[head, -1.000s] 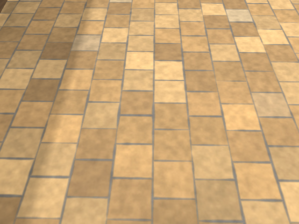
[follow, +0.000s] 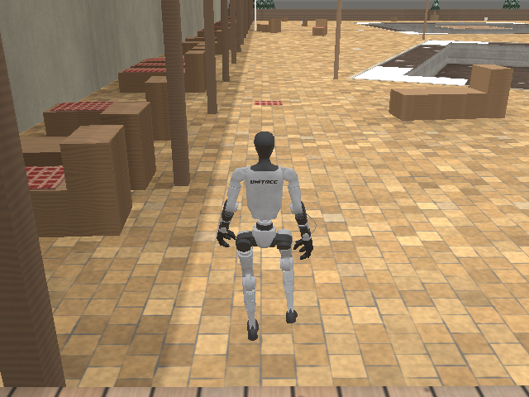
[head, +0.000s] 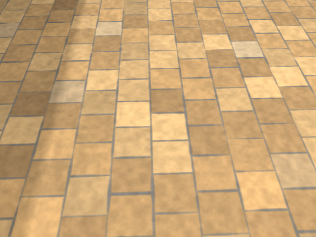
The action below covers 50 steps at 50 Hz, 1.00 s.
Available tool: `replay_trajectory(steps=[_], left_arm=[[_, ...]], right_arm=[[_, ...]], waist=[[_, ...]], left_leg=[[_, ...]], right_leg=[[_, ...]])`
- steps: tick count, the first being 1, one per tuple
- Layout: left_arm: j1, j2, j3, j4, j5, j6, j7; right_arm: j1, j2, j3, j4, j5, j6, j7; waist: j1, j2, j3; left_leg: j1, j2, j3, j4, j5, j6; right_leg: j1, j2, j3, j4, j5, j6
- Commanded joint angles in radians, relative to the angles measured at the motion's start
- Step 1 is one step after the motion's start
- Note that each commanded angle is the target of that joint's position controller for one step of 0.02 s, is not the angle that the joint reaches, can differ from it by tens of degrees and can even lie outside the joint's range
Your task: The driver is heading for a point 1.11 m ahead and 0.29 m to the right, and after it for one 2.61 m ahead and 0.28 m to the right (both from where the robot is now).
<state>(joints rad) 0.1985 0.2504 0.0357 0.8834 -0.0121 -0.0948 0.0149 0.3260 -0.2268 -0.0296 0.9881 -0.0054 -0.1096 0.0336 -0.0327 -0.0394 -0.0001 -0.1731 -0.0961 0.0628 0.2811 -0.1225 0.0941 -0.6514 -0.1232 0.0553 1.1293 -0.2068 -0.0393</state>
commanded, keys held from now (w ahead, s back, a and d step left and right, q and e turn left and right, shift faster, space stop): w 0.72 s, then w+e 0.28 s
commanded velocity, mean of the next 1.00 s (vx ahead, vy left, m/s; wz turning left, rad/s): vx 0.50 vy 0.00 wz -0.07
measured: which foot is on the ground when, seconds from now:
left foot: down 0.00-0.32, up 0.34-0.84, down 0.86-1.00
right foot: up 0.00-0.28, down 0.30-0.86, up 0.88-1.00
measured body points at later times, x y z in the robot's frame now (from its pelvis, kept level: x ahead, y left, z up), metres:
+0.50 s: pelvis +0.27 -0.08 +0.00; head +0.29 -0.10 +0.45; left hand +0.33 +0.18 -0.12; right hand +0.36 -0.35 -0.14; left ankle +0.28 +0.08 -0.66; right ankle +0.29 -0.17 -0.74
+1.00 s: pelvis +0.54 -0.02 -0.01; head +0.57 -0.01 +0.44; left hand +0.59 +0.25 -0.15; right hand +0.64 -0.29 -0.12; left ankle +0.60 +0.08 -0.74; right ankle +0.45 -0.16 -0.65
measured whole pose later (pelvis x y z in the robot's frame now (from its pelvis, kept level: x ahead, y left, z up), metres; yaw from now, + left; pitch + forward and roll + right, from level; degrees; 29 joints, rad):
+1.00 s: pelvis +0.54 -0.02 -0.01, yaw -5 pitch +2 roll +0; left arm 0.32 0.26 0.06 0.95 -0.04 -0.07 0.01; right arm 0.16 -0.24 -0.05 0.89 -0.01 -0.11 0.02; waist 0.00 -0.04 0.02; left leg -0.32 0.00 0.10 0.45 -0.16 0.04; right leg -0.44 -0.05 0.05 1.18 -0.35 -0.05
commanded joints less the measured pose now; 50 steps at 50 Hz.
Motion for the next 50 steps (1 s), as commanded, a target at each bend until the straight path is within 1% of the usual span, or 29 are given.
replay_trajectory(steps=[1,5,8,10,12,13,14,15,16,17,18,19,20,22,24,27,32,35,38,40,41,42,43,44,45,46,47,48,50], left_arm=[[0.033,0.042,0.011,-0.043,0.012,0.005,0.006],[-0.126,0.029,0.006,-0.083,0.003,-0.005,-0.005],[-0.215,0.033,0.002,-0.111,-0.008,-0.008,-0.021],[-0.251,0.043,0.003,-0.133,-0.011,-0.015,-0.034],[-0.228,0.065,0.010,-0.139,-0.011,-0.024,-0.045],[-0.174,0.083,0.019,-0.128,-0.010,-0.028,-0.046],[-0.049,0.117,0.040,-0.090,-0.008,-0.030,-0.043],[0.155,0.188,0.068,-0.038,-0.002,-0.032,-0.035],[0.293,0.304,0.097,-0.012,0.014,-0.023,-0.033],[0.312,0.228,0.076,-0.006,0.012,-0.022,-0.037],[0.220,0.165,0.054,-0.022,0.007,-0.024,-0.038],[0.121,0.127,0.041,-0.046,0.005,-0.022,-0.038],[0.054,0.096,0.030,-0.056,0.007,-0.020,-0.044],[0.021,0.066,0.022,-0.048,0.016,-0.024,-0.052],[0.059,0.087,0.028,-0.021,0.017,-0.030,-0.050],[0.116,0.112,0.035,0.008,0.017,-0.025,-0.033],[0.186,0.129,0.036,0.039,0.005,-0.013,-0.014],[0.239,0.135,0.039,0.070,-0.001,-0.004,-0.011],[0.261,0.138,0.044,0.091,-0.007,0.011,-0.004],[0.237,0.156,0.051,0.087,-0.009,0.020,0.000],[0.210,0.165,0.054,0.079,-0.008,0.024,0.000],[0.191,0.144,0.045,0.068,-0.001,0.027,-0.002],[0.188,0.103,0.027,0.037,0.015,0.026,-0.003],[0.336,-0.051,-0.012,0.038,0.002,0.005,-0.012],[0.293,0.066,0.014,0.056,-0.027,-0.012,-0.012],[0.198,0.126,0.033,0.024,-0.044,-0.016,-0.009],[0.147,0.121,0.036,0.012,-0.038,-0.013,-0.001],[0.121,0.110,0.044,0.008,-0.024,-0.004,0.005],[0.164,0.059,0.048,0.013,-0.024,0.025,0.002]], right_arm=[[-0.042,-0.135,-0.022,-0.057,0.002,-0.017,-0.019],[0.037,-0.161,-0.027,-0.039,0.018,-0.004,-0.033],[0.093,-0.168,-0.029,-0.017,0.025,0.006,-0.033],[0.111,-0.170,-0.031,-0.005,0.026,0.017,-0.034],[0.102,-0.182,-0.037,-0.004,0.027,0.027,-0.037],[0.083,-0.189,-0.039,-0.007,0.026,0.033,-0.037],[0.065,-0.178,-0.034,-0.014,0.022,0.038,-0.037],[0.052,-0.140,-0.018,-0.035,0.008,0.037,-0.037],[0.147,-0.027,0.017,-0.054,0.004,0.016,-0.028],[0.151,-0.058,0.014,-0.039,0.020,-0.011,-0.023],[0.063,-0.156,-0.013,-0.064,0.046,-0.025,-0.019],[-0.002,-0.164,-0.016,-0.081,0.048,-0.027,-0.023],[-0.036,-0.149,-0.019,-0.086,0.034,-0.020,-0.029],[-0.010,-0.110,-0.024,-0.079,0.022,0.009,-0.035],[-0.001,-0.086,-0.023,-0.079,0.019,0.027,-0.038],[-0.110,-0.089,-0.029,-0.120,0.010,0.030,-0.041],[-0.291,-0.064,-0.021,-0.170,0.015,0.021,-0.026],[-0.373,-0.066,-0.017,-0.198,0.022,0.016,-0.013],[-0.426,-0.078,-0.018,-0.232,0.024,0.003,0.004],[-0.373,-0.106,-0.029,-0.226,0.024,-0.007,0.009],[-0.293,-0.132,-0.043,-0.206,0.023,-0.012,0.006],[-0.124,-0.180,-0.070,-0.155,0.023,-0.014,-0.003],[0.070,-0.261,-0.092,-0.120,0.006,-0.014,-0.015],[0.130,-0.323,-0.103,-0.098,-0.004,-0.006,-0.012],[0.113,-0.218,-0.078,-0.108,0.002,-0.006,-0.013],[0.026,-0.167,-0.063,-0.122,0.008,-0.009,-0.018],[-0.058,-0.139,-0.052,-0.135,0.007,-0.011,-0.018],[-0.111,-0.108,-0.045,-0.135,0.003,-0.014,-0.015],[-0.141,-0.082,-0.041,-0.121,-0.009,-0.018,-0.014]], waist=[[0.047,0.073,0.055],[-0.012,0.077,0.054],[-0.046,0.088,0.071],[-0.050,0.094,0.080],[-0.023,0.108,0.067],[0.014,0.118,0.040],[0.078,0.110,-0.031],[0.156,0.059,-0.173],[0.147,-0.186,-0.320],[0.151,-0.219,-0.382],[0.132,-0.146,-0.232],[0.100,-0.077,-0.147],[0.073,-0.021,-0.081],[0.021,-0.045,-0.036],[0.006,-0.034,-0.016],[0.024,-0.013,0.016],[0.075,-0.019,0.053],[0.101,-0.020,0.084],[0.096,-0.019,0.102],[0.055,-0.039,0.069],[0.006,-0.050,0.021],[-0.071,-0.037,-0.083],[-0.133,0.063,-0.247],[-0.061,0.346,-0.395],[-0.092,0.262,-0.376],[-0.078,0.210,-0.220],[-0.044,0.130,-0.141],[-0.017,0.110,-0.078],[0.032,0.146,-0.039]], left_leg=[[-0.101,0.285,-0.216,-0.201,0.061,0.172],[-0.020,0.267,-0.164,-0.182,0.077,0.126],[0.068,0.295,-0.168,-0.148,0.051,0.120],[0.140,0.327,-0.183,-0.109,0.051,0.111],[0.183,0.351,-0.196,-0.054,0.099,0.096],[0.184,0.345,-0.187,0.007,0.210,0.083],[0.165,0.299,-0.148,0.153,0.372,0.060],[0.025,0.239,-0.091,0.421,0.350,0.025],[-0.399,0.073,-0.008,0.829,-0.015,-0.057],[-0.550,0.050,-0.158,0.998,-0.424,-0.048],[-0.633,0.114,-0.181,1.061,-0.367,-0.025],[-0.614,0.171,-0.151,1.031,-0.268,-0.019],[-0.575,0.204,-0.134,0.966,-0.196,-0.025],[-0.464,0.238,-0.131,0.879,-0.119,-0.036],[-0.464,0.239,-0.117,0.838,-0.074,-0.051],[-0.560,0.243,-0.116,0.690,0.049,-0.072],[-0.525,0.206,-0.078,0.401,0.235,-0.074],[-0.540,0.190,-0.071,0.315,0.219,-0.065],[-0.536,0.180,-0.083,0.254,0.137,-0.040],[-0.416,0.150,-0.070,0.220,0.068,-0.025],[-0.282,0.118,-0.044,0.204,0.050,-0.012],[-0.042,0.107,-0.036,0.207,0.066,0.012],[0.286,0.291,-0.227,0.236,0.069,0.073],[0.614,0.530,-0.681,0.122,-0.083,0.221],[0.563,0.513,-0.750,0.045,-0.190,0.199],[0.425,0.487,-0.586,0.027,-0.167,0.144],[0.272,0.454,-0.463,-0.004,-0.096,0.116],[0.146,0.416,-0.366,-0.044,-0.040,0.096],[0.028,0.373,-0.237,-0.108,0.007,0.081]], right_leg=[[-0.023,-0.043,0.004,-0.149,0.157,0.027],[0.012,0.002,-0.034,-0.427,0.305,0.036],[0.015,0.023,-0.046,-0.526,0.282,0.036],[0.008,0.031,-0.043,-0.575,0.219,0.016],[0.064,0.047,-0.051,-0.617,0.140,-0.012],[0.151,0.071,-0.072,-0.638,0.113,-0.029],[0.316,0.103,-0.097,-0.662,0.105,-0.053],[0.608,0.017,-0.002,-0.634,0.130,-0.109],[1.016,-0.233,0.422,-0.687,0.028,-0.262],[1.060,-0.290,0.684,-0.825,-0.058,-0.301],[0.935,-0.257,0.549,-0.834,-0.067,-0.245],[0.789,-0.216,0.401,-0.853,0.003,-0.211],[0.657,-0.170,0.302,-0.893,0.070,-0.194],[0.514,-0.107,0.184,-0.957,0.143,-0.171],[0.483,-0.092,0.120,-0.984,0.249,-0.187],[0.520,-0.093,0.075,-1.001,0.333,-0.190],[0.554,-0.068,0.009,-1.024,0.264,-0.157],[0.639,-0.097,0.011,-1.006,0.242,-0.156],[0.716,-0.138,0.043,-0.946,0.283,-0.147],[0.722,-0.142,0.063,-0.881,0.383,-0.133],[0.701,-0.121,0.054,-0.795,0.526,-0.119],[0.630,-0.062,0.021,-0.614,0.595,-0.093],[0.413,0.016,-0.028,-0.297,0.342,-0.054],[0.030,0.184,-0.032,0.047,-0.315,0.007],[-0.060,0.141,0.101,0.182,-0.368,-0.002],[-0.120,0.093,0.082,0.205,-0.285,-0.013],[-0.083,0.040,0.058,0.173,-0.188,-0.013],[-0.038,0.011,0.053,0.122,-0.128,-0.012],[0.055,-0.021,0.056,0.073,-0.070,-0.016]])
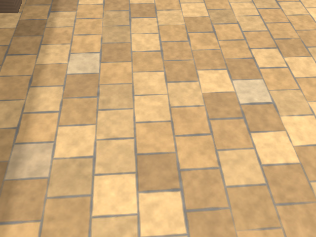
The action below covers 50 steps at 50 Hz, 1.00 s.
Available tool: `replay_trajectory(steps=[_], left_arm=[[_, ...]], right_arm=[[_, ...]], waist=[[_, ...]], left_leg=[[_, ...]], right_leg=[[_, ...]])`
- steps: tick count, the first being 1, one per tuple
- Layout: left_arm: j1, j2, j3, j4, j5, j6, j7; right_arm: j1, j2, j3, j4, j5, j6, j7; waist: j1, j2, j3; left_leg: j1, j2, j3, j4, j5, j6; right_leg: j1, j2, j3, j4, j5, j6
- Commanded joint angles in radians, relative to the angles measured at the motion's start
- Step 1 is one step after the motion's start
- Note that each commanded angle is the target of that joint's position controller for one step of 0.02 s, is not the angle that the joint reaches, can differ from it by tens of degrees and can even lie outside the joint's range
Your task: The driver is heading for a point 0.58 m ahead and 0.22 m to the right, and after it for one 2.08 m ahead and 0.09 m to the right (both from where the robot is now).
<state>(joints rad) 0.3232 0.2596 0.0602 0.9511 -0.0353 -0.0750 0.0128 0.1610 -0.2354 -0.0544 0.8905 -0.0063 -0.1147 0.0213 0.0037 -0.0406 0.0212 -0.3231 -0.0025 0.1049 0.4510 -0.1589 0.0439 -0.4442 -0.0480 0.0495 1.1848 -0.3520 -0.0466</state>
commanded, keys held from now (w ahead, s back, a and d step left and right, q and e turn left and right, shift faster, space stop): w+e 0.72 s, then w+q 0.28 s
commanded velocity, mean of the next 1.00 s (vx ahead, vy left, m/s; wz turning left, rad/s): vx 0.50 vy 0.00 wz -0.41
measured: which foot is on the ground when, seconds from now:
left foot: down 0.00-0.40, up 0.42-0.92, down 0.94-1.00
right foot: up 0.00-0.40, down 0.42-0.96, up 0.98-1.00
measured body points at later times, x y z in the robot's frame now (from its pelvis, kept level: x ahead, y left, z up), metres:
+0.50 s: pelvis +0.25 -0.08 -0.02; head +0.29 -0.10 +0.43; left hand +0.48 +0.13 -0.12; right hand +0.24 -0.37 -0.15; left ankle +0.13 +0.10 -0.64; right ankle +0.31 -0.17 -0.74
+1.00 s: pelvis +0.55 -0.14 -0.01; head +0.57 -0.14 +0.44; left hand +0.70 +0.10 -0.14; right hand +0.61 -0.45 -0.10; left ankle +0.66 -0.10 -0.74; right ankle +0.34 -0.18 -0.68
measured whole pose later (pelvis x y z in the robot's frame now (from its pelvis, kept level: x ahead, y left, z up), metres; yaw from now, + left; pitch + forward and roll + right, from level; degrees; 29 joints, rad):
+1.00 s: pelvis +0.55 -0.14 -0.01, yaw -24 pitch +2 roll +1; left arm 0.34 0.28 0.07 0.82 0.00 -0.06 0.01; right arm 0.09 -0.27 -0.06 0.78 0.01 -0.12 0.05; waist 0.03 -0.02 0.01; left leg -0.45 -0.06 0.02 0.54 -0.14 0.08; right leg -0.19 0.06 0.10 0.95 -0.46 -0.04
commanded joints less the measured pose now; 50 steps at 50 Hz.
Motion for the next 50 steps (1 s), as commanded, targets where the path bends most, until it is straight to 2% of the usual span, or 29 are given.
replay_trajectory(steps=[1,4,9,13,15,16,18,19,20,21,22,23,24,25,26,27,29,31,33,36,39,42,44,45,46,47,48,49,50], left_arm=[[0.042,0.031,0.023,-0.059,-0.002,0.018,0.003],[-0.021,0.031,0.031,-0.098,0.007,0.038,0.004],[-0.160,0.022,0.026,-0.152,0.015,0.030,-0.022],[-0.301,0.009,0.013,-0.216,0.016,0.028,-0.049],[-0.338,0.014,0.012,-0.248,0.013,0.030,-0.061],[-0.340,0.021,0.015,-0.261,0.012,0.032,-0.067],[-0.290,0.056,0.032,-0.271,0.012,0.036,-0.072],[-0.202,0.086,0.050,-0.256,0.009,0.038,-0.072],[-0.045,0.138,0.080,-0.217,0.007,0.038,-0.065],[0.114,0.236,0.119,-0.178,0.009,0.046,-0.042],[0.072,0.333,0.125,-0.188,0.007,0.035,-0.037],[0.116,0.256,0.101,-0.211,0.021,0.020,-0.044],[0.081,0.195,0.083,-0.203,0.027,0.006,-0.047],[0.012,0.156,0.071,-0.216,0.018,0.000,-0.046],[-0.066,0.124,0.061,-0.235,0.019,0.000,-0.045],[-0.105,0.099,0.050,-0.253,0.028,-0.002,-0.041],[-0.101,0.118,0.051,-0.257,0.025,-0.007,-0.032],[-0.066,0.150,0.059,-0.250,0.021,-0.010,-0.017],[-0.031,0.160,0.061,-0.243,0.019,-0.006,-0.004],[0.008,0.157,0.061,-0.234,0.015,0.001,0.001],[0.052,0.137,0.052,-0.202,0.017,-0.003,0.000],[0.089,0.145,0.052,-0.177,0.023,0.002,0.003],[0.081,0.161,0.055,-0.171,0.027,0.010,0.007],[0.059,0.169,0.056,-0.175,0.028,0.014,0.008],[0.038,0.164,0.051,-0.181,0.031,0.017,0.009],[0.019,0.146,0.039,-0.200,0.041,0.017,0.010],[0.132,0.083,0.020,-0.211,0.037,0.000,0.005],[0.119,0.090,0.011,-0.215,0.039,-0.020,-0.002],[0.020,0.147,0.022,-0.240,0.016,-0.036,-0.012]], right_arm=[[0.027,-0.080,-0.020,-0.014,-0.007,-0.016,-0.004],[0.047,-0.117,-0.033,0.006,-0.011,-0.018,-0.018],[0.078,-0.149,-0.041,0.019,-0.009,-0.003,-0.040],[0.149,-0.173,-0.049,0.038,0.005,0.017,-0.046],[0.167,-0.185,-0.055,0.044,0.014,0.031,-0.045],[0.161,-0.195,-0.058,0.043,0.019,0.038,-0.045],[0.131,-0.225,-0.066,0.031,0.026,0.049,-0.048],[0.115,-0.237,-0.070,0.025,0.030,0.057,-0.050],[0.091,-0.237,-0.067,0.017,0.035,0.062,-0.051],[0.097,-0.208,-0.055,-0.005,0.017,0.055,-0.051],[0.176,-0.044,-0.009,-0.061,-0.013,0.023,-0.036],[0.074,-0.122,-0.018,-0.083,0.031,-0.024,-0.021],[-0.009,-0.154,-0.028,-0.110,0.062,-0.044,-0.015],[-0.011,-0.149,-0.025,-0.101,0.047,-0.052,-0.020],[-0.001,-0.156,-0.034,-0.087,0.022,-0.047,-0.027],[0.021,-0.166,-0.043,-0.083,0.016,-0.032,-0.026],[0.026,-0.146,-0.045,-0.094,0.004,-0.005,-0.026],[-0.031,-0.123,-0.039,-0.119,-0.009,0.009,-0.031],[-0.115,-0.109,-0.032,-0.146,-0.010,0.010,-0.032],[-0.212,-0.090,-0.021,-0.176,0.001,0.002,-0.021],[-0.244,-0.094,-0.014,-0.184,0.011,-0.008,-0.001],[-0.279,-0.119,-0.014,-0.207,0.013,-0.017,0.014],[-0.247,-0.136,-0.018,-0.206,0.017,-0.021,0.021],[-0.185,-0.154,-0.026,-0.191,0.017,-0.022,0.022],[-0.062,-0.183,-0.042,-0.155,0.013,-0.022,0.021],[0.107,-0.223,-0.054,-0.122,0.004,-0.020,0.020],[0.226,-0.306,-0.078,-0.106,-0.002,-0.011,0.021],[0.241,-0.247,-0.063,-0.086,0.030,-0.003,0.029],[0.174,-0.196,-0.047,-0.105,0.039,0.003,0.025]], waist=[[0.005,0.138,-0.042],[0.011,0.102,0.001],[-0.022,0.085,0.035],[-0.075,0.070,0.079],[-0.079,0.079,0.088],[-0.069,0.089,0.083],[-0.020,0.129,0.025],[0.036,0.142,-0.029],[0.124,0.123,-0.109],[0.180,0.010,-0.197],[0.041,-0.227,-0.262],[0.111,-0.117,-0.363],[0.112,-0.072,-0.232],[0.067,0.003,-0.163],[0.024,0.032,-0.118],[-0.009,0.024,-0.105],[-0.030,0.026,-0.089],[-0.022,0.026,-0.060],[0.006,0.005,-0.035],[0.046,-0.038,-0.015],[0.078,-0.059,-0.008],[0.091,-0.065,0.015],[0.069,-0.079,0.011],[0.033,-0.085,-0.025],[-0.029,-0.069,-0.107],[-0.101,-0.013,-0.236],[-0.079,0.233,-0.369],[-0.081,0.317,-0.362],[-0.089,0.221,-0.206]], left_leg=[[0.152,0.275,-0.232,-0.298,0.080,0.137],[0.151,0.279,-0.134,-0.327,0.166,0.146],[0.210,0.258,0.005,-0.336,0.212,0.120],[0.326,0.291,0.060,-0.311,0.232,0.112],[0.394,0.310,0.080,-0.270,0.290,0.102],[0.415,0.316,0.095,-0.236,0.370,0.093],[0.433,0.315,0.126,-0.104,0.702,0.071],[0.423,0.304,0.140,0.033,0.845,0.058],[0.350,0.266,0.163,0.243,0.847,0.028],[0.093,0.218,0.164,0.562,0.530,-0.024],[-0.346,0.004,0.041,0.889,-0.400,-0.077],[-0.455,-0.009,-0.181,0.987,-0.429,-0.055],[-0.540,0.038,-0.185,0.963,-0.331,-0.026],[-0.493,0.086,-0.187,0.875,-0.239,-0.011],[-0.412,0.117,-0.186,0.788,-0.190,-0.016],[-0.341,0.139,-0.193,0.737,-0.158,-0.023],[-0.293,0.135,-0.178,0.655,-0.127,-0.052],[-0.308,0.117,-0.162,0.542,-0.044,-0.083],[-0.317,0.091,-0.157,0.387,0.081,-0.097],[-0.257,0.043,-0.151,0.175,0.238,-0.092],[-0.231,0.045,-0.140,0.095,0.318,-0.070],[-0.308,0.048,-0.132,0.058,0.208,-0.020],[-0.287,0.033,-0.109,0.041,0.107,0.020],[-0.197,0.003,-0.080,0.027,0.081,0.044],[-0.027,-0.024,-0.063,0.012,0.117,0.077],[0.239,0.078,-0.193,0.048,0.185,0.139],[0.612,0.288,-0.613,0.011,0.080,0.306],[0.697,0.339,-0.891,-0.145,-0.118,0.335],[0.594,0.320,-0.809,-0.165,-0.235,0.282]], right_leg=[[-0.151,-0.101,0.056,0.005,0.087,-0.009],[-0.238,-0.106,0.070,-0.064,0.189,0.002],[-0.268,-0.088,0.019,-0.322,0.394,0.012],[-0.300,-0.077,-0.052,-0.460,0.384,-0.003],[-0.305,-0.064,-0.082,-0.499,0.315,-0.020],[-0.280,-0.049,-0.102,-0.514,0.269,-0.034],[-0.147,0.016,-0.164,-0.521,0.170,-0.070],[-0.026,0.061,-0.190,-0.533,0.136,-0.095],[0.200,0.111,-0.197,-0.613,0.202,-0.132],[0.506,0.006,0.011,-0.657,0.197,-0.190],[0.785,-0.236,0.587,-0.770,0.060,-0.363],[0.833,-0.294,0.779,-0.906,0.006,-0.388],[0.761,-0.267,0.627,-0.908,0.105,-0.334],[0.614,-0.219,0.486,-0.897,0.201,-0.293],[0.470,-0.178,0.387,-0.904,0.296,-0.262],[0.383,-0.150,0.334,-0.926,0.356,-0.249],[0.296,-0.131,0.295,-0.956,0.432,-0.255],[0.249,-0.108,0.245,-0.973,0.472,-0.252],[0.233,-0.077,0.215,-0.972,0.446,-0.227],[0.210,-0.043,0.198,-0.959,0.336,-0.182],[0.272,-0.081,0.199,-0.945,0.295,-0.171],[0.427,-0.150,0.231,-0.890,0.384,-0.166],[0.500,-0.172,0.218,-0.844,0.546,-0.145],[0.510,-0.156,0.187,-0.777,0.731,-0.129],[0.496,-0.110,0.135,-0.639,0.894,-0.107],[0.364,-0.065,0.092,-0.405,0.798,-0.076],[-0.013,0.090,0.014,-0.020,0.366,0.015],[-0.235,0.131,0.070,0.105,-0.178,0.028],[-0.341,0.066,0.103,0.156,-0.130,0.014]])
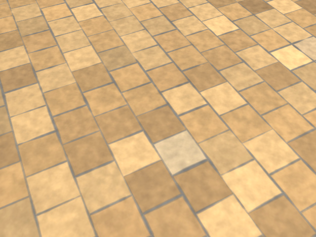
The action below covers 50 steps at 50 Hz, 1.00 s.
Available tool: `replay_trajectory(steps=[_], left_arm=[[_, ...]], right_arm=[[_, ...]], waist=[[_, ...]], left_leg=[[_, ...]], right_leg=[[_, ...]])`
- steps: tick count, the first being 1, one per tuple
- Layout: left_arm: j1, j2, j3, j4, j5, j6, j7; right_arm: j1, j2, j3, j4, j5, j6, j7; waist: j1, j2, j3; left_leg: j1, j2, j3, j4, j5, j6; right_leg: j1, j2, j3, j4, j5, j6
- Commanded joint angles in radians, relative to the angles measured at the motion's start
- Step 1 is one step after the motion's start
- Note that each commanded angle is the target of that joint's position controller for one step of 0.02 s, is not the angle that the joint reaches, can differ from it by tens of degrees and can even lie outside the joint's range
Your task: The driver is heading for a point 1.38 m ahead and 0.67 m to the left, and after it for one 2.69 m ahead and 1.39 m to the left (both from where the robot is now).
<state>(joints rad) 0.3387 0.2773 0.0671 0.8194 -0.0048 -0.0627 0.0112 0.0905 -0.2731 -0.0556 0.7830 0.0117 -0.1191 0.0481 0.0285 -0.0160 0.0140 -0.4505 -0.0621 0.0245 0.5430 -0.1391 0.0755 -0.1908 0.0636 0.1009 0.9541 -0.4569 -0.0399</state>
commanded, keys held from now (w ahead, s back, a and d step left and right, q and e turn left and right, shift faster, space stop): w+q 0.52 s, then q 0.48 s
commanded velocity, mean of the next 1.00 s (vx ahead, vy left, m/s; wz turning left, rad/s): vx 0.36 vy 0.00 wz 0.51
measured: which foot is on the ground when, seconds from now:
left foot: down 0.00-0.44, up 0.46-0.86, down 0.88-1.00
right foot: up 0.00-0.42, down 0.44-0.90, up 0.92-1.00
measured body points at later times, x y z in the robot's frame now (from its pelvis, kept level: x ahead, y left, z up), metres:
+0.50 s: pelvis +0.28 -0.01 +0.00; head +0.31 +0.00 +0.45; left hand +0.44 +0.28 -0.06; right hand +0.38 -0.28 -0.12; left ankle +0.11 +0.08 -0.67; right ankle +0.38 -0.10 -0.72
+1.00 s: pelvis +0.43 +0.08 +0.00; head +0.47 +0.12 +0.45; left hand +0.39 +0.39 -0.12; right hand +0.74 -0.04 -0.07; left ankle +0.47 +0.20 -0.72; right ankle +0.44 -0.09 -0.64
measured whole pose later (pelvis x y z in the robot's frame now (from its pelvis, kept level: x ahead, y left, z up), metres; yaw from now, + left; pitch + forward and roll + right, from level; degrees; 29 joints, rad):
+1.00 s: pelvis +0.43 +0.08 +0.00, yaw +34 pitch +3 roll -1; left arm 0.13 0.32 0.06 0.76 0.00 -0.03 0.01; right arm 0.13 -0.31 -0.07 0.57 0.00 0.00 0.02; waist 0.01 -0.01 0.08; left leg -0.48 -0.06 -0.02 0.54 -0.12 0.06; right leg -0.45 -0.01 0.01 1.18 -0.52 0.04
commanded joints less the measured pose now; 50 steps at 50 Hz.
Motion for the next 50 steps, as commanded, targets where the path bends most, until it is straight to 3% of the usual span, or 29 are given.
replay_trajectory(steps=[1,2,4,6,9,13,16,18,20,21,22,23,24,25,26,27,28,31,33,36,41,43,44,45,46,47,48,49,50], left_arm=[[-0.079,0.131,0.012,-0.127,-0.018,-0.059,-0.013],[-0.121,0.124,0.015,-0.139,0.001,-0.064,-0.011],[-0.104,0.109,0.020,-0.147,0.023,-0.059,-0.005],[-0.101,0.086,0.017,-0.155,0.025,-0.048,0.001],[-0.202,0.062,0.008,-0.189,0.022,-0.041,0.008],[-0.337,0.039,-0.003,-0.221,0.010,-0.052,-0.007],[-0.407,0.056,0.001,-0.245,-0.001,-0.064,-0.022],[-0.408,0.078,0.010,-0.250,-0.005,-0.075,-0.028],[-0.309,0.109,0.026,-0.227,-0.006,-0.084,-0.025],[-0.199,0.142,0.041,-0.207,0.005,-0.087,-0.017],[-0.027,0.207,0.058,-0.192,0.018,-0.085,-0.005],[0.038,0.267,0.071,-0.154,0.022,-0.068,-0.011],[0.021,0.169,0.054,-0.163,0.004,-0.061,-0.013],[-0.020,0.108,0.036,-0.171,0.003,-0.056,-0.010],[-0.069,0.095,0.027,-0.172,0.010,-0.050,-0.012],[-0.112,0.078,0.020,-0.166,0.015,-0.047,-0.013],[-0.139,0.069,0.015,-0.163,0.023,-0.047,-0.014],[-0.169,0.099,0.026,-0.140,0.015,-0.052,-0.015],[-0.183,0.137,0.038,-0.126,0.013,-0.042,-0.006],[-0.196,0.155,0.040,-0.110,0.004,-0.019,0.010],[-0.177,0.200,0.053,-0.085,-0.027,0.002,0.015],[-0.187,0.200,0.055,-0.086,-0.040,0.010,0.018],[-0.135,0.171,0.045,-0.079,-0.025,0.008,0.015],[-0.078,0.093,0.017,-0.109,0.038,0.005,0.006],[-0.040,0.102,0.001,-0.126,0.033,0.002,-0.007],[-0.110,0.175,0.019,-0.118,0.003,0.007,-0.013],[-0.160,0.170,0.016,-0.134,-0.007,0.016,-0.010],[-0.167,0.153,0.015,-0.122,0.004,0.027,0.002],[-0.173,0.162,0.019,-0.126,0.012,0.040,0.012]], right_arm=[[0.185,-0.137,-0.038,-0.023,0.007,0.016,-0.007],[0.149,-0.120,-0.031,-0.032,-0.001,0.021,-0.007],[0.132,-0.108,-0.023,-0.044,-0.009,0.021,-0.014],[0.150,-0.124,-0.028,-0.044,-0.002,0.022,-0.023],[0.194,-0.162,-0.042,-0.037,0.008,0.027,-0.043],[0.269,-0.157,-0.043,-0.022,0.018,0.048,-0.059],[0.318,-0.152,-0.042,-0.015,0.021,0.064,-0.064],[0.318,-0.158,-0.046,-0.020,0.019,0.073,-0.070],[0.281,-0.153,-0.047,-0.036,0.018,0.078,-0.071],[0.258,-0.124,-0.037,-0.053,0.012,0.075,-0.067],[0.249,-0.071,-0.018,-0.082,-0.007,0.069,-0.064],[0.407,-0.013,0.003,-0.106,0.018,0.058,-0.062],[0.399,-0.118,-0.015,-0.079,0.033,0.058,-0.064],[0.286,-0.169,-0.030,-0.090,0.026,0.064,-0.063],[0.233,-0.158,-0.032,-0.102,0.015,0.069,-0.063],[0.195,-0.146,-0.037,-0.117,0.005,0.073,-0.061],[0.200,-0.131,-0.040,-0.124,0.007,0.080,-0.056],[0.200,-0.076,-0.031,-0.152,0.007,0.102,-0.053],[0.174,-0.061,-0.023,-0.168,0.003,0.109,-0.048],[0.113,-0.061,-0.018,-0.183,0.001,0.106,-0.026],[0.037,-0.109,-0.041,-0.239,-0.003,0.110,0.006],[0.131,-0.143,-0.065,-0.224,-0.007,0.111,0.003],[0.220,-0.203,-0.090,-0.205,-0.010,0.110,-0.013],[0.256,-0.311,-0.108,-0.224,-0.016,0.115,-0.040],[0.217,-0.318,-0.095,-0.267,-0.031,0.109,-0.037],[0.192,-0.245,-0.079,-0.278,-0.023,0.107,-0.027],[0.148,-0.210,-0.067,-0.273,-0.012,0.104,-0.028],[0.118,-0.189,-0.061,-0.268,-0.001,0.109,-0.032],[0.084,-0.182,-0.057,-0.273,0.002,0.117,-0.039]], waist=[[-0.105,0.088,-0.109],[-0.079,0.023,-0.037],[-0.032,0.057,-0.039],[-0.021,0.088,-0.045],[-0.046,0.079,-0.027],[-0.098,0.102,-0.021],[-0.116,0.107,-0.016],[-0.101,0.122,-0.015],[-0.037,0.146,-0.046],[0.019,0.133,-0.128],[0.089,0.023,-0.274],[0.015,-0.311,-0.378],[0.035,-0.216,-0.301],[0.061,-0.110,-0.167],[0.041,-0.039,-0.092],[0.019,-0.039,-0.025],[-0.011,-0.064,-0.004],[-0.045,-0.091,-0.010],[-0.046,-0.090,-0.034],[-0.025,-0.080,-0.060],[-0.017,-0.082,-0.065],[-0.072,-0.061,-0.103],[-0.103,0.021,-0.154],[-0.066,0.278,-0.235],[-0.050,0.325,-0.414],[-0.099,0.160,-0.390],[-0.079,0.115,-0.288],[-0.055,0.043,-0.215],[-0.032,0.058,-0.176]], left_leg=[[0.578,0.340,-0.612,-0.274,-0.215,0.218],[0.449,0.302,-0.532,-0.298,-0.120,0.206],[0.345,0.246,-0.452,-0.326,0.043,0.195],[0.299,0.224,-0.395,-0.338,0.145,0.203],[0.251,0.194,-0.332,-0.343,0.208,0.184],[0.222,0.151,-0.308,-0.309,0.165,0.135],[0.288,0.175,-0.380,-0.250,0.123,0.128],[0.337,0.194,-0.441,-0.202,0.111,0.118],[0.333,0.178,-0.459,-0.119,0.178,0.092],[0.278,0.132,-0.420,0.014,0.218,0.061],[0.132,0.066,-0.324,0.294,0.054,0.022],[-0.214,-0.050,-0.206,0.576,-0.458,-0.032],[-0.339,0.045,-0.213,0.709,-0.443,-0.045],[-0.362,0.076,-0.197,0.741,-0.344,-0.054],[-0.330,0.108,-0.168,0.723,-0.269,-0.063],[-0.308,0.123,-0.162,0.684,-0.234,-0.074],[-0.260,0.139,-0.153,0.661,-0.228,-0.082],[-0.219,0.142,-0.099,0.561,-0.208,-0.114],[-0.201,0.150,-0.079,0.453,-0.110,-0.122],[-0.102,0.135,-0.039,0.268,0.084,-0.106],[-0.034,0.102,-0.005,0.092,0.029,-0.047],[0.114,0.044,0.035,-0.035,0.061,-0.002],[0.286,0.043,-0.006,-0.096,0.280,0.040],[0.554,0.304,-0.343,-0.023,0.806,0.160],[0.685,0.480,-0.692,-0.097,0.688,0.371],[0.622,0.418,-0.603,-0.136,0.542,0.326],[0.522,0.364,-0.501,-0.142,0.435,0.265],[0.416,0.316,-0.443,-0.160,0.338,0.214],[0.314,0.284,-0.412,-0.183,0.275,0.192]], right_leg=[[-0.586,-0.085,0.028,0.346,0.053,0.000],[-0.563,-0.112,0.010,0.262,0.102,0.003],[-0.463,-0.144,0.000,0.137,0.153,0.020],[-0.441,-0.143,-0.023,0.052,0.169,0.048],[-0.436,-0.124,-0.037,-0.138,0.326,0.082],[-0.340,-0.067,-0.044,-0.364,0.523,0.091],[-0.319,-0.043,-0.028,-0.447,0.501,0.084],[-0.284,-0.035,-0.016,-0.498,0.436,0.069],[-0.136,-0.037,-0.031,-0.560,0.410,0.031],[0.057,-0.094,-0.002,-0.552,0.421,-0.012],[0.328,-0.275,0.166,-0.519,0.396,-0.083],[0.606,-0.494,0.598,-0.572,0.264,-0.253],[0.549,-0.500,0.659,-0.612,0.069,-0.242],[0.423,-0.443,0.492,-0.632,0.089,-0.193],[0.295,-0.394,0.365,-0.659,0.200,-0.164],[0.193,-0.357,0.274,-0.678,0.365,-0.156],[0.120,-0.329,0.185,-0.687,0.531,-0.145],[0.045,-0.314,0.023,-0.700,0.867,-0.164],[0.046,-0.316,-0.048,-0.706,0.911,-0.168],[0.039,-0.290,-0.155,-0.700,0.868,-0.140],[0.123,-0.327,-0.187,-0.581,0.825,-0.098],[0.116,-0.293,-0.225,-0.396,0.885,-0.057],[0.035,-0.225,-0.257,-0.203,0.774,-0.004],[-0.267,-0.122,-0.277,0.140,0.081,0.072],[-0.457,-0.004,-0.091,0.393,-0.279,0.099],[-0.488,-0.057,0.000,0.424,-0.191,0.089],[-0.506,-0.082,-0.010,0.381,-0.113,0.079],[-0.492,-0.110,-0.012,0.304,-0.061,0.082],[-0.445,-0.121,-0.012,0.229,-0.023,0.086]])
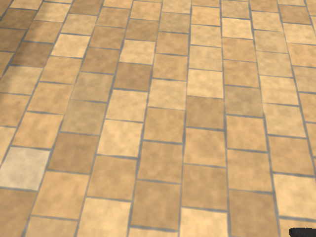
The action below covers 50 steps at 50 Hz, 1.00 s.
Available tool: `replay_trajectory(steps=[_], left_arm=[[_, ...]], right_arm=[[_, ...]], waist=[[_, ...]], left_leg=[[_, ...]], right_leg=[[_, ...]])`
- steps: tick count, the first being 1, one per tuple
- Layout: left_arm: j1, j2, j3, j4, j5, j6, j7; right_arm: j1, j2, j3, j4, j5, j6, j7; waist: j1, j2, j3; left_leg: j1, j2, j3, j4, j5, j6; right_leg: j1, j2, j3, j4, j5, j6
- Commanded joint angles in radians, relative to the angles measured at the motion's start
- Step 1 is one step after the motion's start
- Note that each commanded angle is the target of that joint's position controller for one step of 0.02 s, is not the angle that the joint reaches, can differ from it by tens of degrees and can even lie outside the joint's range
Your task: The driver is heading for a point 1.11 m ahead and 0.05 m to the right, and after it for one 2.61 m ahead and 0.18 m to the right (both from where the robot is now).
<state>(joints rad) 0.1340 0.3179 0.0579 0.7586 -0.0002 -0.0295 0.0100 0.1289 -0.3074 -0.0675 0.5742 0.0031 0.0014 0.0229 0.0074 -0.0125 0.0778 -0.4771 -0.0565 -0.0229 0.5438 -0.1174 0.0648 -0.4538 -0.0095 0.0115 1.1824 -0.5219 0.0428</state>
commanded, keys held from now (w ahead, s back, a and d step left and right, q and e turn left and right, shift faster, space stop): q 0.20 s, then w+q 0.08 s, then w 0.36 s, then w+e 0.36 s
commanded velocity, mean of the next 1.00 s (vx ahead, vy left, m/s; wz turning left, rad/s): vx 0.30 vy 0.00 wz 0.20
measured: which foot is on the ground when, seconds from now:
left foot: down 0.00-0.32, up 0.34-0.74, down 0.76-1.00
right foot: up 0.00-0.28, down 0.30-0.76, up 0.78-1.00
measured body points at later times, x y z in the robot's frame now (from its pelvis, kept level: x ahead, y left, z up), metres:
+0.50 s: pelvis +0.08 -0.04 +0.02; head +0.08 -0.06 +0.47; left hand +0.05 +0.25 -0.08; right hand +0.30 -0.27 -0.07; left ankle +0.08 +0.12 -0.64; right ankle +0.08 -0.16 -0.73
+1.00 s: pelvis +0.25 +0.07 +0.02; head +0.26 +0.09 +0.47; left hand +0.33 +0.37 -0.10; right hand +0.35 -0.19 -0.09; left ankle +0.17 +0.16 -0.73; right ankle +0.34 -0.08 -0.64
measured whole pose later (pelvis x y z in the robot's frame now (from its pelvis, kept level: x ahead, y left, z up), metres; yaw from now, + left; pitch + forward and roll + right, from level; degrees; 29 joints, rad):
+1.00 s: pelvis +0.25 +0.07 +0.02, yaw +8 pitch +1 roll +1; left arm 0.25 0.32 0.07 0.76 -0.03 -0.04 -0.01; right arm 0.35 -0.25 -0.07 0.76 -0.01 -0.09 0.01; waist -0.03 -0.06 0.00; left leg -0.06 -0.02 0.13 0.28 -0.24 0.03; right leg -0.68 -0.08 0.07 1.06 -0.15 0.01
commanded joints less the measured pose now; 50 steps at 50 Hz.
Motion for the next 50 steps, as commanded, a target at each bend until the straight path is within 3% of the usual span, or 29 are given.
replay_trajectory(steps=[1,3,7,10,12,14,15,16,17,18,19,20,21,22,26,29,33,34,36,37,38,39,40,41,43,46,50], left_arm=[[0.039,0.116,0.027,-0.065,0.008,0.016,0.013],[0.059,0.091,0.020,-0.056,0.008,0.020,0.017],[0.025,0.066,0.010,-0.062,0.009,0.024,0.018],[-0.001,0.069,0.013,-0.076,0.003,0.021,0.009],[0.010,0.077,0.017,-0.081,-0.002,0.013,0.000],[0.073,0.070,0.025,-0.067,-0.007,0.003,-0.009],[0.133,0.088,0.033,-0.051,-0.001,-0.001,-0.006],[0.217,0.140,0.043,-0.044,0.020,-0.003,-0.002],[0.199,0.241,0.067,-0.039,0.055,-0.010,-0.016],[0.109,0.202,0.059,-0.075,0.051,-0.025,-0.011],[0.068,0.143,0.044,-0.080,0.027,-0.032,0.000],[0.066,0.110,0.034,-0.082,0.011,-0.036,0.004],[0.086,0.102,0.030,-0.067,0.001,-0.036,0.007],[0.113,0.097,0.026,-0.058,0.002,-0.041,0.009],[0.203,0.103,0.026,-0.028,0.001,-0.046,0.008],[0.239,0.133,0.033,-0.010,-0.007,-0.040,0.007],[0.279,0.163,0.039,0.014,-0.025,-0.033,-0.008],[0.282,0.166,0.039,0.019,-0.031,-0.029,-0.011],[0.259,0.164,0.036,0.022,-0.036,-0.020,-0.012],[0.250,0.128,0.024,0.020,-0.028,-0.024,-0.014],[0.220,0.045,-0.005,-0.012,-0.006,-0.033,-0.020],[0.276,-0.020,-0.023,-0.054,-0.018,-0.056,-0.014],[0.230,0.094,0.009,-0.041,-0.042,-0.065,-0.009],[0.186,0.124,0.022,-0.052,-0.052,-0.066,-0.013],[0.159,0.095,0.024,-0.043,-0.033,-0.050,-0.014],[0.174,0.034,0.018,-0.035,-0.032,-0.023,-0.021],[0.097,0.009,0.011,-0.072,-0.024,-0.015,-0.027]], right_arm=[[0.021,-0.157,-0.047,-0.071,-0.002,0.004,-0.018],[0.009,-0.164,-0.052,-0.074,-0.014,0.008,-0.028],[0.012,-0.172,-0.059,-0.070,-0.002,0.018,-0.049],[0.015,-0.169,-0.060,-0.070,-0.003,0.029,-0.048],[0.022,-0.166,-0.058,-0.070,0.003,0.034,-0.046],[0.015,-0.158,-0.053,-0.067,0.013,0.039,-0.048],[0.026,-0.126,-0.043,-0.063,0.014,0.037,-0.050],[0.051,-0.042,-0.020,-0.059,0.010,0.035,-0.052],[0.009,-0.067,-0.029,-0.114,0.022,0.012,-0.048],[0.009,-0.130,-0.044,-0.097,0.013,-0.004,-0.047],[0.045,-0.149,-0.052,-0.064,0.008,-0.007,-0.042],[0.089,-0.130,-0.049,-0.027,-0.001,-0.005,-0.041],[0.095,-0.111,-0.045,-0.018,-0.005,-0.011,-0.035],[0.082,-0.093,-0.040,-0.014,-0.005,-0.018,-0.030],[-0.011,-0.052,-0.021,-0.033,0.004,-0.041,-0.023],[-0.091,-0.014,-0.001,-0.054,0.012,-0.057,-0.012],[-0.119,-0.028,0.000,-0.058,0.025,-0.071,0.007],[-0.106,-0.038,-0.004,-0.059,0.030,-0.076,0.010],[0.009,-0.069,-0.021,-0.023,0.031,-0.083,0.007],[0.129,-0.111,-0.043,0.010,0.028,-0.084,-0.005],[0.308,-0.177,-0.061,0.031,0.004,-0.081,-0.020],[0.369,-0.272,-0.080,0.047,-0.010,-0.070,-0.019],[0.363,-0.182,-0.058,0.056,-0.011,-0.078,-0.014],[0.301,-0.129,-0.038,0.058,-0.005,-0.083,-0.013],[0.186,-0.060,-0.016,0.059,-0.004,-0.090,-0.009],[0.141,-0.041,-0.017,0.081,-0.013,-0.111,-0.011],[0.145,-0.069,-0.028,0.122,-0.016,-0.117,-0.022]], waist=[[0.011,0.084,-0.219],[0.020,0.113,-0.225],[0.002,0.126,-0.241],[-0.013,0.158,-0.219],[-0.012,0.177,-0.225],[0.031,0.180,-0.203],[0.054,0.143,-0.191],[0.060,-0.035,-0.219],[0.039,-0.265,-0.095],[0.011,-0.204,-0.031],[-0.011,-0.167,-0.021],[-0.019,-0.137,-0.043],[-0.011,-0.127,-0.029],[-0.002,-0.118,-0.024],[0.048,-0.124,-0.018],[0.088,-0.149,-0.013],[0.102,-0.157,0.005],[0.086,-0.156,0.008],[0.003,-0.132,-0.028],[-0.059,-0.100,-0.101],[-0.144,0.046,-0.264],[-0.114,0.338,-0.352],[-0.143,0.217,-0.285],[-0.115,0.193,-0.179],[-0.062,0.159,-0.077],[-0.013,0.135,-0.043],[-0.011,0.082,-0.013]], left_leg=[[0.256,0.248,-0.343,-0.204,0.229,0.193],[0.208,0.224,-0.324,-0.213,0.242,0.195],[0.180,0.200,-0.350,-0.213,0.074,0.177],[0.162,0.186,-0.403,-0.219,-0.073,0.157],[0.154,0.175,-0.445,-0.231,-0.284,0.142],[0.061,0.134,-0.448,-0.218,-0.466,0.105],[-0.027,0.088,-0.400,-0.148,-0.528,0.058],[-0.149,-0.012,-0.244,0.164,-0.557,-0.012],[-0.364,-0.084,-0.138,0.351,-0.451,-0.025],[-0.375,-0.019,-0.201,0.459,-0.351,-0.030],[-0.376,-0.013,-0.194,0.494,-0.264,-0.041],[-0.349,-0.002,-0.170,0.526,-0.217,-0.060],[-0.349,0.005,-0.150,0.551,-0.165,-0.072],[-0.332,0.016,-0.126,0.567,-0.120,-0.077],[-0.325,0.079,-0.030,0.434,-0.017,-0.099],[-0.201,0.091,0.021,0.221,0.003,-0.108],[-0.038,0.073,0.053,0.047,-0.072,-0.084],[0.004,0.069,0.046,0.005,-0.086,-0.069],[0.210,0.047,0.057,-0.104,-0.045,-0.035],[0.409,0.065,0.030,-0.118,-0.038,-0.010],[0.688,0.271,-0.187,-0.114,-0.073,0.047],[0.855,0.489,-0.565,-0.212,-0.243,0.180],[0.758,0.471,-0.603,-0.266,-0.369,0.189],[0.669,0.434,-0.469,-0.283,-0.362,0.156],[0.511,0.346,-0.277,-0.340,-0.202,0.121],[0.409,0.303,-0.099,-0.387,0.059,0.102],[0.403,0.302,0.034,-0.408,0.206,0.107]], right_leg=[[-0.118,-0.034,0.061,-0.039,0.073,0.007],[-0.066,-0.009,0.049,-0.138,0.097,0.020],[-0.012,0.012,0.067,-0.296,0.173,0.031],[0.027,0.029,0.073,-0.393,0.187,0.022],[0.080,0.041,0.060,-0.483,0.185,0.000],[0.232,0.051,0.022,-0.651,0.234,-0.038],[0.341,-0.011,0.052,-0.735,0.206,-0.071],[0.451,-0.238,0.284,-0.843,0.015,-0.139],[0.356,-0.377,0.654,-1.002,-0.234,-0.264],[0.301,-0.372,0.650,-1.019,-0.267,-0.280],[0.308,-0.323,0.544,-1.007,-0.200,-0.241],[0.334,-0.275,0.460,-1.000,-0.129,-0.209],[0.333,-0.255,0.410,-1.010,-0.075,-0.204],[0.323,-0.235,0.354,-1.021,-0.021,-0.200],[0.373,-0.214,0.237,-1.045,0.141,-0.214],[0.348,-0.206,0.165,-1.041,0.247,-0.211],[0.313,-0.236,0.167,-1.006,0.266,-0.225],[0.309,-0.249,0.191,-0.991,0.265,-0.225],[0.264,-0.240,0.194,-0.910,0.357,-0.200],[0.200,-0.188,0.148,-0.769,0.457,-0.167],[0.032,-0.105,0.071,-0.434,0.311,-0.111],[-0.281,0.016,0.011,-0.119,-0.033,-0.061],[-0.354,-0.020,0.115,0.032,-0.022,-0.059],[-0.388,-0.052,0.121,0.055,0.068,-0.072],[-0.347,-0.098,0.103,0.000,0.213,-0.059],[-0.280,-0.109,0.097,-0.028,0.323,-0.044],[-0.312,-0.097,0.101,-0.200,0.463,-0.025]])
